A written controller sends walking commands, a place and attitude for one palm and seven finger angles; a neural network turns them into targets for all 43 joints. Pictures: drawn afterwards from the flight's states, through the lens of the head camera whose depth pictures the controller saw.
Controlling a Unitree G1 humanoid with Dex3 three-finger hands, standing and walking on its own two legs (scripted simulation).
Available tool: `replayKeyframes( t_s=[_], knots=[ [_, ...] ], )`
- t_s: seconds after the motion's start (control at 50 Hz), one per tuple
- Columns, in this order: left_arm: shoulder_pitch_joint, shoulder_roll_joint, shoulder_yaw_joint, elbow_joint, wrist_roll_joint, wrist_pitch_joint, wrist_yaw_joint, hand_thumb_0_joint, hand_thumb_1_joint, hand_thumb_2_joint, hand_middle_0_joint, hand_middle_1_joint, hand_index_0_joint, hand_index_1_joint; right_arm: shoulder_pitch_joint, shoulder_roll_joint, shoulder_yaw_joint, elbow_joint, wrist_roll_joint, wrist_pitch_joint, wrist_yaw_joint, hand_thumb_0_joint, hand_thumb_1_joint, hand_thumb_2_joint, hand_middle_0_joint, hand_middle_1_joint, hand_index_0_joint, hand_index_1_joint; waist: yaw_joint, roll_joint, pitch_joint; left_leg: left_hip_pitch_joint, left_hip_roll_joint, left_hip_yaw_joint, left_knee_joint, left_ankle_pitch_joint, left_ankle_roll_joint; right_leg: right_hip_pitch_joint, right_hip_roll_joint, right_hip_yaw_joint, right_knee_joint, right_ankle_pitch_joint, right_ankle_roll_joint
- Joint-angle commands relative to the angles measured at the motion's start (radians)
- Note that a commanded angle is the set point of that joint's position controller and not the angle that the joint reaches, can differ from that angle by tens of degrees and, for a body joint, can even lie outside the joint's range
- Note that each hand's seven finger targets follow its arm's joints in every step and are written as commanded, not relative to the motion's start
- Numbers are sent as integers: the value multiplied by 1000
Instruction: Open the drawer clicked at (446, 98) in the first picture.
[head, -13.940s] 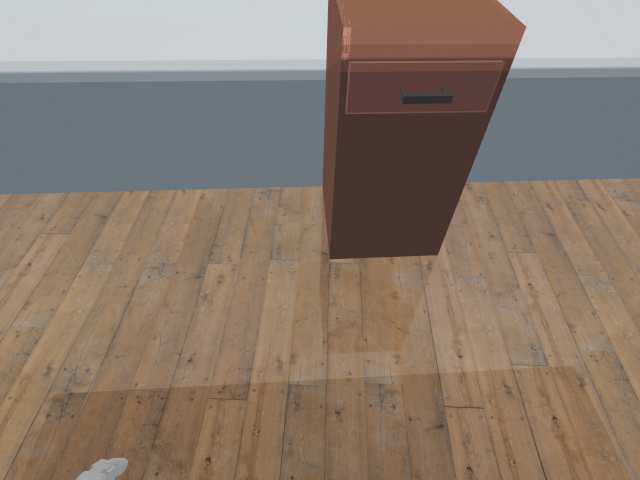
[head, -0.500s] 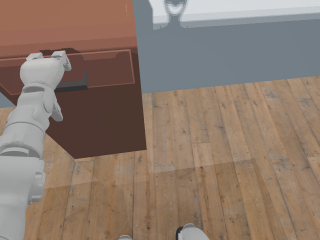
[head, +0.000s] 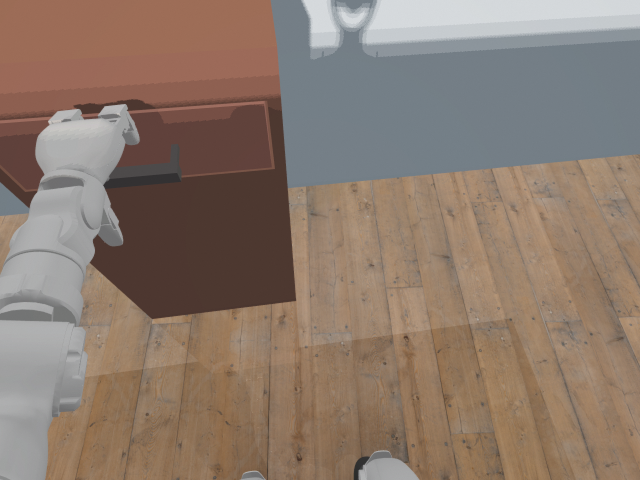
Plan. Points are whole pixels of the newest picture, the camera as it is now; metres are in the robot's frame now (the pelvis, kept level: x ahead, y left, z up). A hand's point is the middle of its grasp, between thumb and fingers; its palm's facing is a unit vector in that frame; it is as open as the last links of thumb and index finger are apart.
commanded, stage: move the hooked fingers above the handle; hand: left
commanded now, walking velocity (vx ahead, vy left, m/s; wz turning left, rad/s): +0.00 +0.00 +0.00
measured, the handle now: (135, 165) +0.56 +0.25 -0.01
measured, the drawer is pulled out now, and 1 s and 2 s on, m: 0.00 0.00 0.00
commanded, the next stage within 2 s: lower the fingers behind the handle in 0.24 s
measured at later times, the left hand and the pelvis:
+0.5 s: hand (113, 181) +0.49 +0.25 +0.05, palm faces -0.08 -0.02 -1.00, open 13.8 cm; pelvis +0.00 -0.01 +0.00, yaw +0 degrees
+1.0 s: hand (130, 194) +0.49 +0.24 +0.01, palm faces -0.07 -0.02 -1.00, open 13.8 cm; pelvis -0.02 -0.01 -0.02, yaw +0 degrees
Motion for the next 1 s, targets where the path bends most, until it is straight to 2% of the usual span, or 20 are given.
replayKeyframes(
  t_s=[0.0, 0.06, 0.1, 0.16, 0.18, 0.24, 0.3, 0.32, 0.4, 0.46, 0.48, 0.58, 0.64, 0.68, 0.7, 0.76, 0.8, 0.86, 0.9, 0.98],
  knots=[
    [-462, 241, 18, -193, -10, -4, 34, 0, -500, 300, -300, -1200, -300, -1200, 150, -179, -61, -46, 3, -10, -17, 0, -900, -900, 200, 300, 200, 300, -11, 63, -418, 280, -34, -26, -66, 518, 17, 239, 65, -38, -38, 307, -58],
    [-496, 218, -5, -199, -15, -15, 28, 0, -500, 300, -300, -1200, -300, -1200, 151, -177, -61, -47, 4, -15, -22, 0, -900, -900, 200, 300, 200, 300, -25, 58, -423, 285, -38, -25, -68, 491, 20, 243, 63, -31, -49, 305, -56],
    [-490, 266, 28, -181, -9, -18, 29, 0, -500, 300, -300, -1200, -300, -1200, 147, -181, -55, -45, 5, -14, -25, 0, -900, -900, 200, 300, 200, 300, -16, 38, -418, 260, -43, -26, -72, 460, 21, 254, 62, -31, -42, 295, -58],
    [-499, 238, 6, -163, -6, -18, 37, 0, -500, 300, -300, -1200, -300, -1200, 145, -176, -54, -46, 2, -18, -26, 0, -900, -900, 200, 300, 200, 300, -23, 67, -405, 258, -46, -19, -66, 460, 20, 239, 60, -29, -43, 299, -58],
    [-492, 272, 29, -135, -6, -10, 39, 0, -500, 300, -300, -1200, -300, -1200, 142, -182, -49, -44, 3, -18, -26, 0, -900, -900, 200, 300, 200, 300, -21, 46, -384, 228, -48, -19, -67, 431, 21, 239, 60, -30, -40, 285, -58],
    [-512, 298, 48, -168, 0, -12, 44, 0, -500, 300, -300, -1200, -300, -1200, 138, -181, -49, -54, -1, -19, -27, 0, -900, -900, 200, 300, 200, 300, -11, 59, -453, 235, -51, -14, -56, 472, 22, 275, 58, -25, -26, 330, -59],
    [-498, 285, 36, -165, 1, -7, 40, 0, -500, 300, -300, -1200, -300, -1200, 141, -179, -51, -55, -1, -19, -26, 0, -900, -900, 200, 300, 200, 300, -14, 64, -455, 238, -48, -12, -50, 499, 20, 277, 58, -26, -22, 354, -55],
    [-483, 304, 56, -173, 0, -7, 38, 0, -500, 300, -300, -1200, -300, -1200, 143, -182, -52, -55, -1, -18, -25, 0, -900, -900, 200, 300, 200, 300, -1, 69, -476, 245, -46, -16, -49, 519, 18, 285, 58, -27, -16, 358, -56],
    [-448, 232, 11, -143, -7, -8, 30, 0, -500, 300, -300, -1200, -300, -1200, 152, -182, -57, -47, 0, -17, -22, 0, -900, -900, 200, 300, 200, 300, -19, 28, -432, 238, -40, -16, -47, 502, 20, 251, 62, -30, -25, 341, -53],
    [-431, 265, 46, -175, -5, -27, 37, 0, -500, 300, -300, -1200, -300, -1200, 154, -183, -60, -45, -6, -15, -23, 0, -900, -900, 200, 300, 200, 300, -2, 42, -478, 236, -43, -14, -41, 520, 22, 281, 59, -21, -15, 366, -55],
    [-435, 245, 29, -169, -4, -29, 41, 0, -500, 300, -300, -1200, -300, -1200, 150, -179, -59, -43, -5, -14, -22, 0, -900, -900, 200, 300, 200, 300, -9, 50, -444, 223, -44, -13, -42, 499, 21, 259, 60, -25, -17, 351, -56],
    [-458, 297, 66, -153, 3, -30, 87, 0, -500, 300, -300, -1200, -300, -1200, 143, -187, -52, -30, -9, -17, -21, 0, -900, -900, 200, 300, 200, 300, -10, 38, -417, 157, -51, -11, -40, 402, 24, 245, 56, -21, -8, 299, -56],
    [-462, 321, 87, -156, 10, -23, 106, 0, -500, 300, -300, -1200, -300, -1200, 141, -192, -53, -29, -14, -19, -18, 0, -900, -900, 200, 300, 200, 300, -3, 49, -466, 159, -53, -14, -25, 412, 24, 245, 57, -21, 8, 299, -59],
    [-479, 272, 35, -104, 13, -3, 111, 0, -500, 300, -300, -1200, -300, -1200, 145, -190, -52, -22, -9, -24, -18, 0, -900, -900, 200, 300, 200, 300, -35, 36, -417, 136, -51, -13, -22, 365, 26, 202, 57, -24, 1, 264, -53],
    [-482, 285, 41, -88, 15, 4, 109, 0, -500, 300, -300, -1200, -300, -1200, 148, -193, -50, -19, -6, -25, -19, 0, -900, -900, 200, 300, 200, 300, -33, 26, -405, 123, -52, -15, -23, 344, 25, 196, 57, -25, 3, 245, -53],
    [-511, 281, 33, -110, 17, -2, 101, 0, -500, 300, -300, -1200, -300, -1200, 162, -193, -54, -23, -10, -30, -23, 0, -900, -900, 200, 300, 200, 300, -38, 50, -483, 163, -50, -22, -6, 381, 26, 195, 58, -21, 15, 264, -54],
    [-527, 258, 16, -114, 15, -8, 94, 0, -500, 300, -300, -1200, -300, -1200, 167, -190, -53, -20, -12, -34, -23, 0, -900, -900, 200, 300, 200, 300, -44, 78, -478, 173, -47, -26, 3, 390, 23, 163, 59, -25, 22, 255, -55],
    [-502, 255, 18, -86, 14, -14, 91, 0, -500, 300, -300, -1200, -300, -1200, 171, -191, -52, -20, -13, -34, -25, 0, -900, -900, 200, 300, 200, 300, -46, 59, -478, 154, -48, -27, 17, 389, 25, 151, 60, -25, 32, 254, -54],
    [-505, 297, 45, -78, 19, -13, 96, 0, -500, 300, -300, -1200, -300, -1200, 167, -197, -45, -18, -15, -33, -24, 0, -900, -900, 200, 300, 200, 300, -37, 65, -456, 121, -48, -27, 23, 374, 24, 141, 59, -26, 44, 244, -56],
    [-509, 306, 50, -68, 24, -6, 111, 0, -500, 300, -300, -1200, -300, -1200, 165, -199, -42, -19, -16, -33, -22, 0, -900, -900, 200, 300, 200, 300, -42, 61, -447, 83, -48, -27, 40, 351, 25, 118, 59, -28, 60, 228, -55]
  ],
)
